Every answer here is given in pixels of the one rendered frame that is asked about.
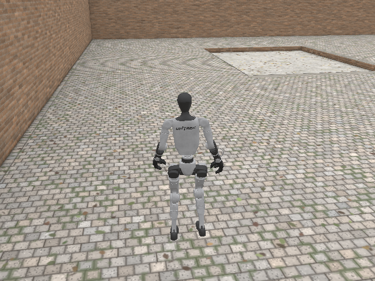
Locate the robot left forearm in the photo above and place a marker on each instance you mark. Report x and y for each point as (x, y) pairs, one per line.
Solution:
(158, 153)

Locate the robot torso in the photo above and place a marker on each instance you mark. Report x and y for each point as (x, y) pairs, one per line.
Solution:
(186, 139)

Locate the robot right upper arm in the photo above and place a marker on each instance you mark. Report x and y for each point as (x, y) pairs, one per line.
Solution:
(204, 123)

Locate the robot head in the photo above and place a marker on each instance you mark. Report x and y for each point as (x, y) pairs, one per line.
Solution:
(184, 101)

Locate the right robot hand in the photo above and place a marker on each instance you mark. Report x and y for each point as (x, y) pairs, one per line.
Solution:
(220, 165)

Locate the robot right forearm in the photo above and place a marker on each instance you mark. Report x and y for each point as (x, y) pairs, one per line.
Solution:
(215, 153)

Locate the left robot hand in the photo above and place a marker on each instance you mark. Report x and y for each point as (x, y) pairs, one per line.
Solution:
(155, 163)

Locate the robot left upper arm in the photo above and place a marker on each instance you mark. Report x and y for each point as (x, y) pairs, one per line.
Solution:
(167, 124)

